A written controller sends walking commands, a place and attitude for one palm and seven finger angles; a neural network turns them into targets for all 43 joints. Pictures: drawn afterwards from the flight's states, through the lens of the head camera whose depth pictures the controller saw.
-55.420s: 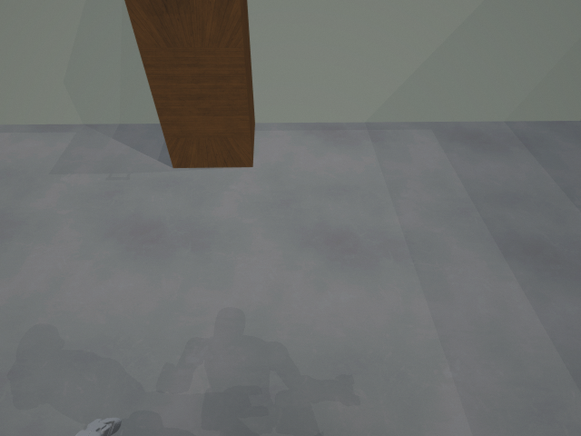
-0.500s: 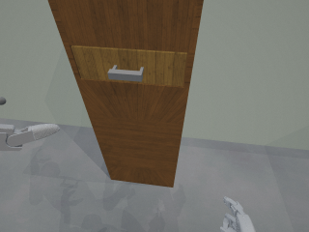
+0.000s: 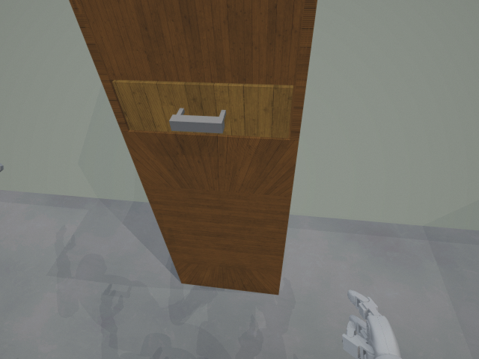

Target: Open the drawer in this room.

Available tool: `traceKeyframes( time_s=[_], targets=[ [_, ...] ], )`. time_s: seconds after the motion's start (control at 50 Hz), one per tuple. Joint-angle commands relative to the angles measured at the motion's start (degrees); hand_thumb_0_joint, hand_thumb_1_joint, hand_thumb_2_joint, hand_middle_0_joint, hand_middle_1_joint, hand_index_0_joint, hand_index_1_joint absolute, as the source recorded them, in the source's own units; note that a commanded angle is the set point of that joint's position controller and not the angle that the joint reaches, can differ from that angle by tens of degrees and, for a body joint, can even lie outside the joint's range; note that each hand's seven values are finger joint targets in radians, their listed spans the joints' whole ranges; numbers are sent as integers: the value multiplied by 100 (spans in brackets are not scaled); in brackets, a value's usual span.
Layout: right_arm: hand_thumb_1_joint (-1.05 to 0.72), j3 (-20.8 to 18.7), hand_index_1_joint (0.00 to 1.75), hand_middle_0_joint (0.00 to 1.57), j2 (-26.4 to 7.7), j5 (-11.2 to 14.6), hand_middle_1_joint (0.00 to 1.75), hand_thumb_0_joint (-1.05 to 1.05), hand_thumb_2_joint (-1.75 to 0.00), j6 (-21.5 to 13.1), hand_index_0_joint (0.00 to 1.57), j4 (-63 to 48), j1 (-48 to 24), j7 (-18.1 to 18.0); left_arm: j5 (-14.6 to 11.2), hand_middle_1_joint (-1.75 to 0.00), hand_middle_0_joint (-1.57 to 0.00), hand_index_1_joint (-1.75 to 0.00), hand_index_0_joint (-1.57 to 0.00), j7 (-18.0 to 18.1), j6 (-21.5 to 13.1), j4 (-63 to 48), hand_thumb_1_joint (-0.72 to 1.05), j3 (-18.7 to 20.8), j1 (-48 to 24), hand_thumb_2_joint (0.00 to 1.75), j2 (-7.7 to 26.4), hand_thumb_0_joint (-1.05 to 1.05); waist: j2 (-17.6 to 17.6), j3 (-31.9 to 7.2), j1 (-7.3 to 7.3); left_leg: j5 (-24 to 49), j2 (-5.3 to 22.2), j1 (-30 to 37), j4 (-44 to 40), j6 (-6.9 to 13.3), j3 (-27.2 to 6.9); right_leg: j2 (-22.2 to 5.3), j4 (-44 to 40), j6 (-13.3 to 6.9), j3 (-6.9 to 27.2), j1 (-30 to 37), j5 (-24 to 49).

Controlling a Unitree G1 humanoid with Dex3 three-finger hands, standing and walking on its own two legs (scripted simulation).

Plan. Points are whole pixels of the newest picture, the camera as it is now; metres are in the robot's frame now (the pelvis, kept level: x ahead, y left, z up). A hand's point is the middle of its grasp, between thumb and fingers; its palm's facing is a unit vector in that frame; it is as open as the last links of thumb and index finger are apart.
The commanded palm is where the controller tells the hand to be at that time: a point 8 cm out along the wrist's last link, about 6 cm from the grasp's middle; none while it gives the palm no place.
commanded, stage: draw the hand back to the body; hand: left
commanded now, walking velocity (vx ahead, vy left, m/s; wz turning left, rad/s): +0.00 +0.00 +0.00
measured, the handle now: (199, 118) +0.55 +0.17 +0.13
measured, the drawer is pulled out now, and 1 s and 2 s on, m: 0.00 0.00 0.00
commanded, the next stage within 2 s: step back with the hand held close in 0.20 s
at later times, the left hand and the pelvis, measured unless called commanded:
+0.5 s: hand (2, 180) +0.17 +0.23 +0.31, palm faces +0.57 -0.72 -0.39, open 7.4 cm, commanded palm +0.09 +0.29 +0.32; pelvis -0.03 +0.00 -0.01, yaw +1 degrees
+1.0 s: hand out of the picture +0.07 +0.23 +0.31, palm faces +0.59 -0.68 -0.42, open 7.4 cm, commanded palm -0.01 +0.29 +0.32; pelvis -0.13 +0.01 -0.02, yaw +2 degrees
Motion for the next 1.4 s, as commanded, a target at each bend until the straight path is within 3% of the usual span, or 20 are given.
traceKeyframes(
  time_s=[0.0,0.26,0.3,0.34,0.42,0.5,0.66,0.74,0.82,0.86,0.98,1.02,1.06,1.16,1.2,1.24,1.26,1.3,1.32,1.38],
  targets=[
    [-90,-226,30,20,-573,-23,30,0,-90,-306,20,-951,-723,-52,-50,-30,-20,-30,-20,46,-198,-1277,90,101,-630,90,1013,0,-41,-924,-50,1503,19,252,-369,69,2,15,-240,-146,18,151,1233],
    [-90,-204,30,20,-484,37,30,0,-90,-284,20,-830,-679,-120,-24,-30,-20,-30,-20,152,-139,-606,90,223,-727,90,1036,0,-6,-71,-134,753,38,-90,-438,33,-16,30,-563,-168,47,-273,390],
    [-90,-191,30,20,-742,148,30,0,-90,-150,20,-1140,-428,-74,-7,-30,-20,-30,-20,114,-281,-585,90,633,-922,90,1789,0,-399,-22,-411,678,178,-443,-118,197,-218,-378,-740,-61,554,-916,527],
    [-90,-233,30,20,-644,151,30,0,-90,2,20,-1041,-504,-64,38,-30,-20,-30,-20,71,-264,-509,90,378,-528,90,1505,0,-1152,-238,-444,556,37,-282,523,189,-188,-782,-964,-147,739,-1113,684],
    [-90,-250,30,20,-642,174,30,0,-90,111,20,-1142,-358,-53,76,-30,-20,-30,-20,111,-341,-1235,90,549,156,90,1649,0,-823,-849,-455,266,113,-718,685,140,-241,-1106,-543,-310,548,-701,1270],
    [-90,-365,30,20,-733,118,30,0,-90,182,20,-1410,-321,-102,60,-30,-20,-30,-20,242,-487,-2302,90,1108,836,90,1978,0,37,-1487,-419,1973,508,-749,57,162,-603,-521,477,-70,153,-373,1453],
    [-90,-493,30,20,-776,-49,30,0,-90,-125,20,-1184,-33,-125,114,-30,-20,-30,-20,347,-782,-1861,90,1457,173,90,2147,0,967,-1259,-434,2007,1179,-1533,-450,327,-916,-43,1808,-8,114,-691,-456],
    [-90,-459,30,20,-806,-3,30,0,-90,-161,20,-949,78,-67,203,-30,-20,-30,-20,302,-667,-564,90,1176,-761,90,2053,0,514,-672,-556,1036,1081,-2143,-82,340,-841,-167,1234,-76,320,-655,-215],
    [-90,-463,30,20,-706,189,30,0,-90,-73,20,-990,1,-4,183,-30,-20,-30,-20,205,-502,-521,90,900,-836,90,2081,0,-1479,-774,-581,-795,-62,-1581,2473,-48,-229,-1750,-708,-662,1728,-1446,863],
    [-90,-433,30,20,-708,186,30,0,-90,-58,20,-1092,-199,-4,177,-30,-20,-30,-20,174,-488,-953,90,984,-398,90,2077,0,-1199,-782,-457,-1045,-16,-1744,3516,1,-393,-1938,-755,-853,1590,-1614,784],
    [-90,-351,30,20,-640,33,30,0,-90,-44,20,-1239,-38,-185,100,-30,-20,-30,-20,267,-660,-2123,90,1418,540,90,2240,0,-782,-932,-521,-355,120,-1036,174,-7,-120,-1036,167,-379,663,-1319,662],
    [-90,-484,30,20,-893,-58,30,0,-90,-172,20,-1405,-106,-197,105,-30,-20,-30,-20,359,-875,-2772,90,1616,446,90,2269,0,1153,-1088,-359,552,1415,-1626,-751,514,-1659,-76,1759,67,217,-1111,13],
    [-90,-519,30,20,-733,-200,30,0,-90,-370,20,-1166,117,-222,34,-30,-20,-30,-20,399,-1057,-2584,90,1941,334,90,2540,0,1616,-1386,-483,1937,1762,-1533,-770,708,-1548,124,3260,33,308,-1516,-1515],
    [-90,-656,30,20,-745,-60,30,0,-90,-554,20,-677,305,-61,148,-30,-20,-30,-20,303,-799,-1264,90,1373,-488,90,2074,0,1067,-1350,-602,3758,1412,-253,57,580,-843,251,2492,102,184,-1777,-1412],
    [-90,-595,30,20,-770,-15,30,0,-90,-538,20,-648,243,-1,133,-30,-20,-30,-20,229,-669,-719,90,1146,-653,90,1965,0,1003,-1190,-643,3353,1433,-486,-77,535,-1033,266,1834,93,118,-1367,-1280],
    [-90,-484,30,20,-845,77,30,0,-90,-452,20,-782,152,16,112,-30,-20,-30,-20,159,-550,-411,90,1043,-738,90,2034,0,651,-988,-623,1310,1232,-1280,-256,421,-942,184,856,65,83,-519,-998],
    [-90,-441,30,20,-835,108,30,0,-90,-370,20,-890,119,23,140,-30,-20,-30,-20,139,-476,-380,90,1030,-682,90,2098,0,372,-920,-612,184,953,-1656,-81,287,-770,-57,166,-80,253,-199,-665],
    [-90,-352,30,20,-680,167,30,0,-90,-156,20,-1049,-85,26,73,-30,-20,-30,-20,118,-366,-697,90,1030,-581,90,2399,0,-1526,-646,-582,-849,-90,-1823,2031,-134,-187,-1645,-1338,-834,2209,-1174,-1530],
    [-90,-287,30,20,-721,136,30,0,-90,-120,20,-1053,-229,-4,40,-30,-20,-30,-20,154,-405,-859,90,1065,-610,90,2410,0,-1384,-449,-512,-916,-37,-2153,2901,-103,-355,-1890,-1354,-896,2037,-1393,-1150],
    [-90,-318,30,20,-647,124,30,0,-90,-110,20,-1144,-347,-5,56,-30,-20,-30,-20,171,-500,-1686,90,1208,467,90,2147,0,-1401,-972,-517,-354,38,-2212,2651,-27,-226,-1350,-586,-696,1088,-604,-11]
  ],
)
